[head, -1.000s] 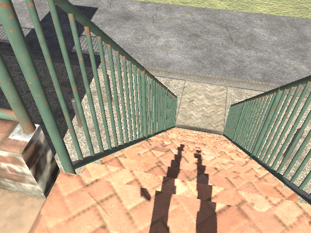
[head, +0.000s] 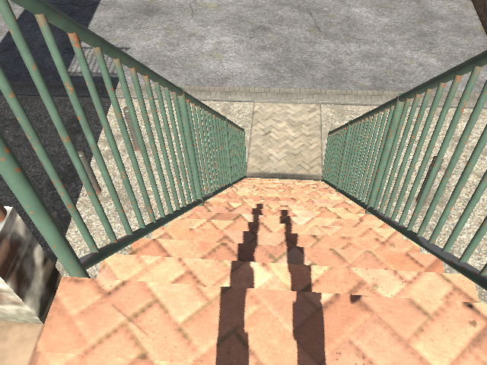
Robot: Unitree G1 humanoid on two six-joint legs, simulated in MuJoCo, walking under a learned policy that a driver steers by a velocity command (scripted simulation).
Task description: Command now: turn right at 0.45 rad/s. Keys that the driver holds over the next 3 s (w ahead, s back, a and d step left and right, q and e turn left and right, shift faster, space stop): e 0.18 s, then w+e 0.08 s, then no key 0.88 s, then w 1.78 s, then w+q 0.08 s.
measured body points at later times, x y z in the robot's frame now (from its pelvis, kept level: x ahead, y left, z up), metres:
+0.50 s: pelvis +0.01 +0.02 +0.03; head +0.03 +0.04 +0.47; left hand +0.15 +0.25 -0.12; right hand +0.02 -0.25 -0.09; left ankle +0.02 +0.11 -0.72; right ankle +0.01 -0.09 -0.68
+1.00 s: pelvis +0.04 +0.00 +0.03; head +0.05 +0.00 +0.48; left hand +0.13 +0.23 -0.12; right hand -0.01 -0.23 -0.13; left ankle +0.02 +0.11 -0.72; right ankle -0.01 -0.09 -0.72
